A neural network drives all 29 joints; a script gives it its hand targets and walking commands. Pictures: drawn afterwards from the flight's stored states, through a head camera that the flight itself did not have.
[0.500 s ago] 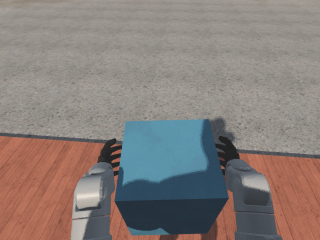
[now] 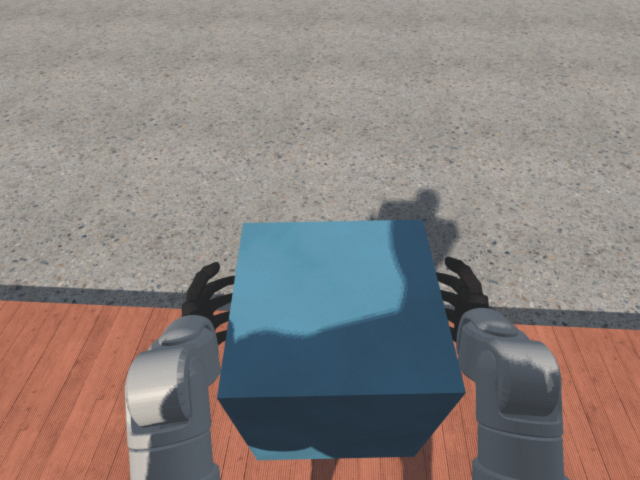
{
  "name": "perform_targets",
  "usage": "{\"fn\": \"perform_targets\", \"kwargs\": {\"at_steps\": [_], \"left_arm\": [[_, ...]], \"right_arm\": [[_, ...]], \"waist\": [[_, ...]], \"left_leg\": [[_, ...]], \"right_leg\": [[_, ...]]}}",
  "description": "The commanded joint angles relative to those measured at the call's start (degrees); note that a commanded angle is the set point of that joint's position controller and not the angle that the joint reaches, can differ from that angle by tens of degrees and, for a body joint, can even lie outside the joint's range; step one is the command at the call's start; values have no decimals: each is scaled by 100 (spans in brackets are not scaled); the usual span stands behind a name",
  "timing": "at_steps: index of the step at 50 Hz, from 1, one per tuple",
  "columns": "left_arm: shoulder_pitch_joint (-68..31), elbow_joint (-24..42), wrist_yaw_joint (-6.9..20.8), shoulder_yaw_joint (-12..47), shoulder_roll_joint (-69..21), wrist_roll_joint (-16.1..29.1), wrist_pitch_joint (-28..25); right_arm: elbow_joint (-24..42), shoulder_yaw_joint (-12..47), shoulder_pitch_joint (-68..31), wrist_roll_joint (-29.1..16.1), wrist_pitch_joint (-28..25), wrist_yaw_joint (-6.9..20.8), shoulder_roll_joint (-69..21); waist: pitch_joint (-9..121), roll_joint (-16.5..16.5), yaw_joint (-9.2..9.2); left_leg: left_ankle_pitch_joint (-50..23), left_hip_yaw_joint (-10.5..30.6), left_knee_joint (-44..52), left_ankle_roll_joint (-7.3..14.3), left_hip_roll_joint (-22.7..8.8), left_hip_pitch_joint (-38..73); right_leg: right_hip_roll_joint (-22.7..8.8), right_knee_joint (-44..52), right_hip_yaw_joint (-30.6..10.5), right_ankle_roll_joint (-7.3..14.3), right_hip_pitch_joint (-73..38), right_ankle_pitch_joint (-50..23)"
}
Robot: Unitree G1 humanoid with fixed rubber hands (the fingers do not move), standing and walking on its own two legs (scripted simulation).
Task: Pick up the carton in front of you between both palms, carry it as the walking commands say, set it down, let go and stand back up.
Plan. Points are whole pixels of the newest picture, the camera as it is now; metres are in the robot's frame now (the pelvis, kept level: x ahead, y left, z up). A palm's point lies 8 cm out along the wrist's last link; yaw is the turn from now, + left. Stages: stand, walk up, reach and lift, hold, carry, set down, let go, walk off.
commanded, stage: carry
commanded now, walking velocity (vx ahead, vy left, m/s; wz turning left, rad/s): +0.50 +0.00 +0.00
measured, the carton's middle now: (334, 347) +0.28 +0.01 +0.03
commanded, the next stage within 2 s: none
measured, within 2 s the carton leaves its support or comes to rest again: neither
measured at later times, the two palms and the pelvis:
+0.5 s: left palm (243, 135) +0.61 +0.15 +0.12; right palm (423, 132) +0.62 -0.15 +0.11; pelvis +0.33 -0.01 +0.00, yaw +3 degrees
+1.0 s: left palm (266, 41) +1.01 +0.15 +0.12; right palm (394, 38) +1.00 -0.15 +0.12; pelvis +0.63 +0.00 +0.00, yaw +1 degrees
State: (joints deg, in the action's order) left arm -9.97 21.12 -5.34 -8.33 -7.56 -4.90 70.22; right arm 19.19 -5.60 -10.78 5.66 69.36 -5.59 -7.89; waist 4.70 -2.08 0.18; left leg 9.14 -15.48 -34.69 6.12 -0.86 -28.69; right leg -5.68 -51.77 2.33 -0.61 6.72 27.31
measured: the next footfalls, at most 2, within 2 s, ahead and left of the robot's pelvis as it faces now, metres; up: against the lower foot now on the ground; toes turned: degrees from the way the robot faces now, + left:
right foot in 0.48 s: +0.50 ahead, -0.08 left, +0.00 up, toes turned -7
left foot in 0.94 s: +0.74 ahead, +0.08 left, +0.00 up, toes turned +6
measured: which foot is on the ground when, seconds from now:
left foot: down 0.00-0.50, up 0.52-0.92, down 0.94-1.00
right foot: up 0.00-0.46, down 0.48-0.94, up 0.96-1.00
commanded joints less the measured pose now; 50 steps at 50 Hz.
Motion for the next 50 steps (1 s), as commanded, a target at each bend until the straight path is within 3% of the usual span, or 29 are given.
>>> {"fn": "perform_targets", "kwargs": {"at_steps": [1,2,3,4,7,14,20,21,22,23,24,25,26,27,29,30,32,35,39,41,43,44,45,46,47,48,49,50], "left_arm": [[-2704,369,1561,4254,-4828,2243,85],[-2723,321,1567,4292,-5028,2226,26],[-2724,234,1567,4302,-5209,2217,-35],[-2657,190,1555,4320,-5330,2192,-97],[-2269,71,1466,4356,-5457,2022,-272],[-2379,435,1308,4453,-5139,1973,-295],[-3201,409,1281,4395,-4410,2172,-8],[-3321,281,1269,4332,-4267,2172,28],[-3385,102,1256,4250,-4154,2163,54],[-3456,-103,1244,4153,-4072,2155,65],[-3587,-245,1246,4045,-4004,2151,74],[-3799,-406,1246,3921,-3788,2130,83],[-3888,-643,1250,3917,-4026,2249,69],[-4124,-649,1260,3931,-4157,2355,47],[-4898,-651,1305,4075,-4673,2611,-56],[-5319,-663,1333,4137,-4849,2738,-113],[-5926,-769,1368,4158,-5057,2907,-211],[-6373,-1165,1368,3991,-5063,2972,-289],[-6559,-1753,1301,3627,-5033,2860,-303],[-6609,-1977,1270,3445,-5047,2763,-277],[-6714,-2105,1243,3333,-5107,2683,-251],[-6683,-2173,1231,3271,-5153,2634,-235],[-6691,-2245,1218,3230,-5212,2617,-216],[-6657,-2277,1212,3194,-5290,2574,-190],[-6680,-2295,1204,3204,-5367,2549,-173],[-6736,-2311,1190,3205,-5369,2504,-158],[-6580,-2361,1175,3184,-5506,2407,-122],[-6525,-2343,1125,3073,-5369,2259,-106]], "right_arm": [[271,3914,-2340,-2137,52,1404,-5103],[341,3963,-2488,-2185,1,1432,-5256],[395,4039,-2611,-2248,-41,1453,-5395],[415,4094,-2642,-2295,-78,1475,-5474],[425,4149,-2438,-2388,-158,1575,-5456],[663,4096,-2336,-2417,-159,1632,-4904],[502,3966,-2887,-2294,42,1423,-4196],[423,3957,-3077,-2294,76,1393,-4087],[342,3944,-3316,-2304,107,1364,-3998],[228,3931,-3545,-2329,142,1339,-3963],[137,3902,-3836,-2347,162,1312,-3905],[12,3904,-4018,-2378,210,1286,-4023],[-129,3845,-4219,-2398,228,1277,-4070],[-298,3850,-4473,-2446,195,1249,-4290],[-504,3745,-4926,-2477,78,1209,-4640],[-610,3706,-5144,-2468,11,1182,-4758],[-856,3659,-5497,-2452,-106,1119,-4925],[-1172,3525,-5924,-2438,-221,1025,-4949],[-1619,3348,-6320,-2465,-244,980,-4991],[-1791,3255,-6536,-2509,-223,989,-5065],[-1870,3197,-6653,-2547,-177,1007,-5132],[-1880,3138,-6727,-2562,-147,1025,-5178],[-1933,3067,-6755,-2550,-119,1044,-5249],[-2029,2973,-6683,-2526,-97,1065,-5242],[-2124,2906,-6548,-2490,-85,1104,-5267],[-2199,2881,-6478,-2494,-75,1159,-5300],[-2297,2858,-6480,-2547,-87,1200,-5282],[-2349,2868,-6377,-2644,-91,1251,-5471]], "waist": [[1733,893,-142],[1599,348,-113],[1556,252,-81],[1597,404,-70],[1545,693,-90],[981,939,-123],[515,1018,-290],[622,1078,-239],[869,1140,-77],[1218,936,193],[1682,466,391],[2249,-776,318],[2255,-1690,480],[2104,-1348,376],[1946,-178,277],[1900,-79,224],[2008,-226,176],[1987,-325,128],[1882,-364,280],[1727,-289,358],[1614,-580,359],[1620,-709,312],[1887,-871,142],[2228,-623,-239],[2367,-252,-617],[2410,565,-821],[2758,1971,-474],[2960,2147,-594]], "left_leg": [[952,4168,2371,691,-2281,3614],[507,3508,2312,496,-2130,3217],[277,3006,2346,322,-1949,2950],[190,2575,2370,199,-1815,2821],[-25,1925,2473,136,-1548,2901],[-1719,1149,2247,222,-1223,3503],[-2628,814,1876,187,-1176,3468],[-3293,730,1551,129,-1174,3480],[-3896,586,951,29,-1130,3431],[-3980,295,-66,-155,-914,3099],[-2643,372,-1342,-260,-695,2145],[-585,600,-3227,-441,-83,448],[1837,1225,-4371,-464,535,-801],[1734,1686,-4923,-271,111,-1160],[1244,1746,-4671,-147,-253,-1127],[1062,1743,-4336,-150,-360,-1006],[834,1574,-4010,-182,-304,-875],[660,1420,-3500,-281,-330,-1322],[233,1163,-2321,-301,-283,-1740],[-269,1002,-1187,-298,-134,-1499],[-726,559,-353,-233,189,-514],[-720,551,-101,-166,232,-169],[-1135,785,-351,27,103,311],[-1171,421,-447,46,388,1072],[-1307,472,243,53,400,1988],[-2433,1388,179,140,-281,3147],[-3453,3429,265,922,-1378,4501],[-2202,4239,463,1345,-1671,5018]], "right_leg": [[68,-2567,-283,261,3091,-483],[-146,-2335,-312,292,3020,-781],[-273,-1946,-332,278,2933,-1057],[-279,-1671,-259,255,2794,-1223],[-166,-861,63,159,2901,-1486],[40,814,624,53,3600,-2246],[316,1888,879,418,2859,-2661],[438,1959,965,495,2458,-2586],[644,2009,1119,523,1790,-2396],[923,2291,1355,518,707,-2155],[477,2258,769,510,-625,-1694],[-1309,2693,-2193,1216,-1895,-621],[-1694,3560,-3724,1687,-2246,-849],[-1604,3404,-3140,1607,-2087,-1477],[-1302,3099,-2022,1350,-1250,-2474],[-1184,3145,-1630,1208,-873,-2392],[-1034,3211,-1204,1145,-578,-2324],[-950,3084,-793,1272,-702,-3016],[-724,2778,-448,1310,-1165,-4045],[-448,2702,-201,1199,-1181,-4391],[-245,2747,206,1074,-810,-4907],[-268,2669,254,1003,-806,-5110],[-472,2137,327,880,-886,-5836],[-337,1312,656,714,-723,-6430],[-127,177,771,553,-214,-6072],[200,-1111,591,438,1022,-4400],[1022,-2330,219,315,2868,-85],[1003,-3100,-208,324,3872,475]]}}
